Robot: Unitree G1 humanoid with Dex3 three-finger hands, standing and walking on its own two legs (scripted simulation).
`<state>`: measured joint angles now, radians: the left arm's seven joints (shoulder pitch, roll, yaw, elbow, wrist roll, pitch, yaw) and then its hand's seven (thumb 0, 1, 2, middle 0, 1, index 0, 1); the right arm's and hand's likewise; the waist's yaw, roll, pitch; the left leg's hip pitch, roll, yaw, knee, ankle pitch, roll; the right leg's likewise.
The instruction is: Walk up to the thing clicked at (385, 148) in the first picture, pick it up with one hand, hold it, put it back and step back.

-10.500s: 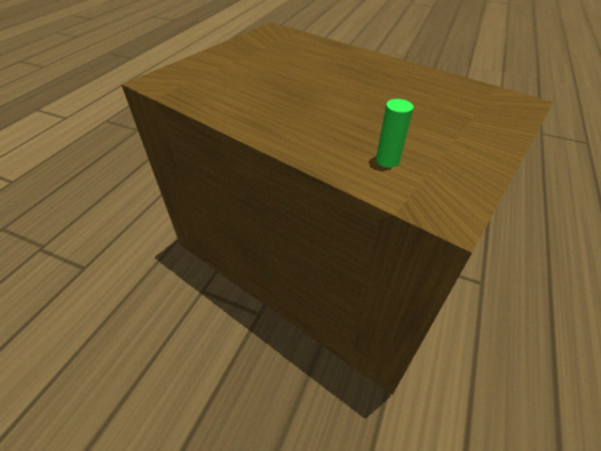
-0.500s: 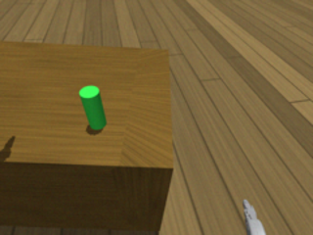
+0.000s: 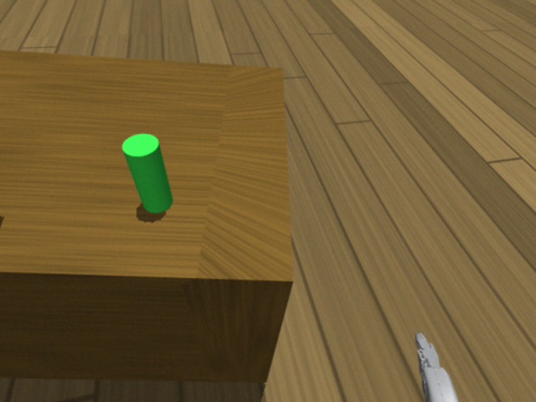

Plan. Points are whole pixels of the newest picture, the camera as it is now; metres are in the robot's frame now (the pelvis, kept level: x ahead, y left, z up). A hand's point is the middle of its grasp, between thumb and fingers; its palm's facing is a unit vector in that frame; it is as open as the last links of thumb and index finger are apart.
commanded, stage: go down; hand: left
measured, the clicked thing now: (150, 175) +0.49 +0.19 +0.06
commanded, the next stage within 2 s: approach in 0.74 s
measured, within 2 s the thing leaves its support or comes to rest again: neither
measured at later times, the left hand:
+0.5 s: hand out of the picture +0.39 +0.37 +0.17, palm faces +0.13 -0.99 +0.00, open 17.5 cm
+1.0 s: hand out of the picture +0.39 +0.38 +0.17, palm faces +0.14 -0.99 -0.01, open 17.5 cm
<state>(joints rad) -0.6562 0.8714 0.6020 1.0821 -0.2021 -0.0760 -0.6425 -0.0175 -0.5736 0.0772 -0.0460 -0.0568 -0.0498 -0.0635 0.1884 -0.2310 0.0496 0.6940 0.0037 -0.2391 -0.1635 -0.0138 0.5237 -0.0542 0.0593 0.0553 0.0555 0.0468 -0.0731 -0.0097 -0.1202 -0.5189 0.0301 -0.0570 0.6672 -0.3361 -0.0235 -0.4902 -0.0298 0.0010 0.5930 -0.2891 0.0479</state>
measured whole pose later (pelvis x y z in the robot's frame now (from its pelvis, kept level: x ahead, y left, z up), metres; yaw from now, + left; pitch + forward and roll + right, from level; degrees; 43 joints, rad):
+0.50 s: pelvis +0.01 +0.00 -0.01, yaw +0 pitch +12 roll -2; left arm -0.68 0.88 0.61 1.07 -0.18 -0.04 -0.64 -0.02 -0.57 0.09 -0.05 -0.07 -0.05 -0.08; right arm 0.24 -0.24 0.05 0.61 0.00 -0.22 -0.15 -0.01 0.52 -0.05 0.06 0.06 0.06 0.05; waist -0.08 0.00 -0.14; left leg -0.56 0.03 -0.05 0.72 -0.37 -0.02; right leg -0.53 -0.03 0.01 0.63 -0.32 0.05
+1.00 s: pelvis +0.00 +0.00 -0.01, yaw +0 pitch +12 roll -2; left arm -0.68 0.89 0.58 1.09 -0.18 -0.04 -0.62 -0.02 -0.57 0.08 -0.05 -0.07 -0.05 -0.08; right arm 0.24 -0.24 0.04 0.58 0.00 -0.22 -0.15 -0.01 0.53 -0.05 0.06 0.06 0.06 0.05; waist -0.08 -0.01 -0.14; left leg -0.57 0.03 -0.06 0.74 -0.37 -0.02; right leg -0.54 -0.03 0.00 0.66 -0.32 0.05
